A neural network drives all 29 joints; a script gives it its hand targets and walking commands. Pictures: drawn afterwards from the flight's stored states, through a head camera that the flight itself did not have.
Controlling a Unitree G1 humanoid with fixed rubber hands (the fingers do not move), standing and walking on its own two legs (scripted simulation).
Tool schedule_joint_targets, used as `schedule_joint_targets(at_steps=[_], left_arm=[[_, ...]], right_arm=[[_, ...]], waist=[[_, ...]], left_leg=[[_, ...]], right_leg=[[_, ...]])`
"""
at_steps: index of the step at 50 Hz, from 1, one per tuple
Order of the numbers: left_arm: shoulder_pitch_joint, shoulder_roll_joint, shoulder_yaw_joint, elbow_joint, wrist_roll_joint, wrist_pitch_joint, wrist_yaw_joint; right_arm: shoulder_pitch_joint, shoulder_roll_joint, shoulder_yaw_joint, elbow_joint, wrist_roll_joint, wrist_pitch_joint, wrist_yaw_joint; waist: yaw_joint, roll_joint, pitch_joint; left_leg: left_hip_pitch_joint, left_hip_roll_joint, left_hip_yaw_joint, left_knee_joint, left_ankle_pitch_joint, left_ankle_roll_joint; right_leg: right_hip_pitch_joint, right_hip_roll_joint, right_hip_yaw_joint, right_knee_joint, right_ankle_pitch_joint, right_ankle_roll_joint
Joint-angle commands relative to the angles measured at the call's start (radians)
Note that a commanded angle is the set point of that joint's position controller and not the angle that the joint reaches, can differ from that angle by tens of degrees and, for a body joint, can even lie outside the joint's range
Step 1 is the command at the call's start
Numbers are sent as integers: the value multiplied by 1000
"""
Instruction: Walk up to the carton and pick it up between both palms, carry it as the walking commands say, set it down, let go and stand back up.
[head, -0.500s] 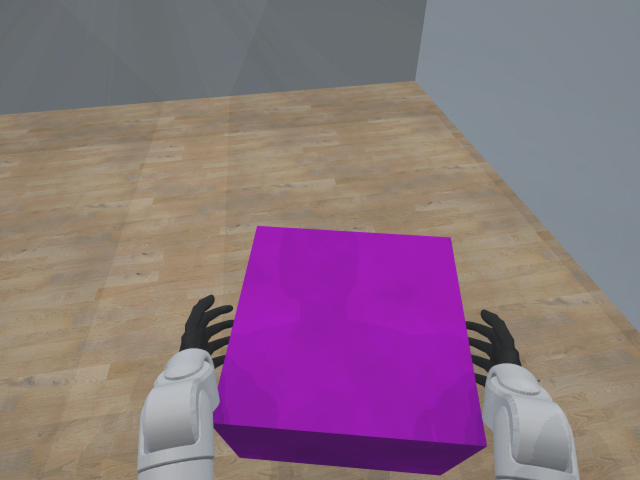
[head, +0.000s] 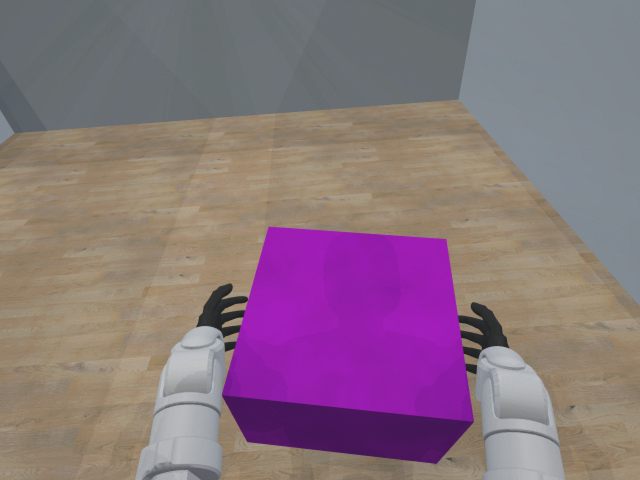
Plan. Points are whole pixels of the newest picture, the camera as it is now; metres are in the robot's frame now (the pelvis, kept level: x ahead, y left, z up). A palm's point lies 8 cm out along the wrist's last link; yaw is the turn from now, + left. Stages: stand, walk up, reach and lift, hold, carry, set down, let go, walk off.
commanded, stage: hold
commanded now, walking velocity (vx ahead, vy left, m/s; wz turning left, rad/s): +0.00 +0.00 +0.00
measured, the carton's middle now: (348, 339) +0.36 -0.02 -0.03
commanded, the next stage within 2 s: set down in 0.42 s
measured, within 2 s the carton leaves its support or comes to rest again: neither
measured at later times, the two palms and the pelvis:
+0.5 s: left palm (216, 335) +0.32 +0.16 +0.05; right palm (495, 357) +0.27 -0.20 +0.03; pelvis +0.01 -0.01 +0.00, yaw +2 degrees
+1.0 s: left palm (236, 351) +0.34 +0.15 -0.02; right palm (491, 380) +0.28 -0.21 -0.03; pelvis +0.01 +0.02 -0.01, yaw +0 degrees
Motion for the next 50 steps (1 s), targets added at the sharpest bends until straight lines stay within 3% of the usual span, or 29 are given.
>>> schedule_joint_targets(at_steps=[1, 2, 4, 7, 8, 11, 13, 16, 18, 20, 21, 22, 25, 26, 28, 31, 33, 34, 35, 41, 42, 45, 46, 47, 48, 49, 50], left_arm=[[-544, -895, -517, 45, -223, -35, -322], [-552, -895, -502, 61, -219, -39, -330], [-567, -902, -478, 72, -210, -47, -342], [-564, -886, -463, 104, -204, -48, -360], [-571, -891, -470, 80, -213, -54, -366], [-568, -897, -492, 65, -219, -51, -371], [-567, -898, -495, 54, -223, -54, -378], [-572, -901, -492, 63, -226, -52, -380], [-578, -902, -512, 48, -240, -55, -384], [-574, -912, -515, 30, -243, -57, -382], [-556, -917, -504, 69, -239, -51, -384], [-562, -949, -542, 23, -229, -62, -390], [-488, -921, -485, 91, -203, -67, -380], [-485, -918, -486, 74, -198, -70, -374], [-485, -909, -453, 104, -168, -79, -357], [-491, -901, -418, 119, -154, -102, -341], [-508, -915, -431, 112, -150, -124, -327], [-520, -905, -421, 121, -147, -130, -319], [-491, -899, -392, 150, -125, -134, -309], [-479, -924, -422, 136, -119, -198, -261], [-484, -918, -419, 139, -120, -209, -256], [-486, -921, -435, 136, -124, -240, -238], [-480, -915, -427, 152, -115, -250, -232], [-471, -904, -419, 150, -111, -256, -230], [-500, -905, -424, 142, -120, -270, -228], [-485, -909, -430, 156, -116, -277, -227], [-463, -912, -420, 175, -115, -284, -226]], right_arm=[[-666, 856, 571, -19, 303, -67, 325], [-683, 874, 565, -14, 302, -65, 327], [-700, 909, 566, 0, 301, -70, 331], [-689, 926, 545, 19, 286, -67, 326], [-705, 941, 559, -12, 291, -71, 324], [-680, 944, 566, -16, 293, -73, 320], [-686, 950, 579, -39, 295, -73, 319], [-686, 954, 582, -38, 299, -70, 316], [-664, 951, 577, -34, 289, -69, 315], [-675, 963, 595, -58, 305, -77, 318], [-682, 947, 586, -47, 300, -76, 318], [-546, 869, 555, -26, 294, -85, 316], [-560, 827, 531, -34, 295, -96, 314], [-536, 812, 522, -22, 285, -95, 316], [-584, 789, 516, -13, 288, -100, 325], [-638, 755, 498, -7, 270, -123, 339], [-612, 759, 489, 16, 264, -145, 348], [-612, 738, 459, 48, 252, -151, 355], [-602, 725, 446, 63, 245, -161, 358], [-580, 675, 407, 78, 221, -242, 379], [-581, 660, 397, 82, 205, -250, 380], [-568, 632, 378, 106, 199, -288, 382], [-580, 628, 376, 96, 191, -298, 384], [-566, 630, 371, 117, 187, -302, 386], [-578, 618, 367, 127, 181, -312, 389], [-580, 625, 370, 116, 188, -325, 387], [-565, 617, 359, 124, 175, -331, 386]], waist=[[13, -4, -199], [9, -40, -206], [28, -41, -238], [24, -51, -245], [22, -90, -273], [20, -29, -283], [23, -51, -306], [29, -29, -291], [8, -55, -314], [25, -17, -340], [25, -23, -337], [-82, -25, -368], [-54, -28, -308], [-59, -36, -289], [-32, -22, -233], [-19, -66, -249], [-24, -28, -246], [-29, -44, -262], [-15, -27, -243], [-33, 16, -343], [-45, -22, -362], [-58, 32, -399], [-58, 11, -396], [-52, 24, -424], [-61, -13, -429], [-59, 14, -444], [-69, -17, -440]], left_leg=[[-249, -13, -103, -128, -49, 50], [-244, -18, -100, -124, -52, 55], [-233, -26, -96, -115, -19, 57], [-218, -37, -81, -106, 11, 56], [-209, -40, -84, -98, 29, 57], [-194, -48, -79, -95, 49, 50], [-199, -47, -82, -91, 56, 50], [-228, -51, -75, -88, 41, 50], [-203, -49, -77, -85, 54, 48], [-211, -52, -72, -86, 82, 46], [-218, -51, -74, -88, 67, 44], [-221, -87, -68, -101, 109, 31], [-245, -89, -72, -122, 93, 31], [-249, -86, -77, -127, 97, 31], [-279, -80, -78, -133, 6, 37], [-276, -68, -86, -128, -27, 41], [-282, -63, -86, -115, -9, 33], [-274, -55, -91, -112, 4, 30], [-287, -54, -91, -109, 27, 24], [-270, -45, -101, -33, 223, -9], [-269, -41, -105, -25, 250, -9], [-289, -38, -113, 11, 324, -25], [-292, -39, -110, 22, 309, -22], [-289, -41, -110, 25, 316, -25], [-312, -39, -111, 41, 298, -22], [-319, -41, -110, 51, 332, -24], [-325, -40, -113, 60, 350, -23]], right_leg=[[246, 65, 115, 1, -50, -15], [245, 63, 118, -10, -67, -8], [253, 57, 130, -14, -54, -2], [246, 48, 141, -39, -41, 7], [253, 48, 145, -42, -26, 12], [258, 41, 150, -44, 12, 9], [271, 45, 147, -42, 12, 12], [274, 42, 154, -44, 3, 10], [262, 44, 144, -48, 8, 13], [283, 42, 146, -40, 69, 11], [284, 42, 145, -41, 46, 10], [326, 70, 111, -42, 172, 4], [314, 67, 93, -51, 183, 12], [306, 71, 89, -50, 192, 11], [296, 66, 94, -50, 85, 1], [271, 70, 90, -33, 40, -6], [250, 77, 86, -6, 63, -15], [226, 81, 82, 3, 55, -15], [215, 82, 80, 17, 74, -16], [104, 88, 84, 77, 156, -28], [83, 95, 77, 84, 171, -24], [15, 90, 85, 116, 192, -32], [-5, 91, 77, 127, 184, -28], [-20, 91, 73, 138, 185, -29], [-44, 92, 74, 147, 175, -29], [-63, 89, 73, 158, 208, -31], [-76, 90, 74, 162, 214, -29]])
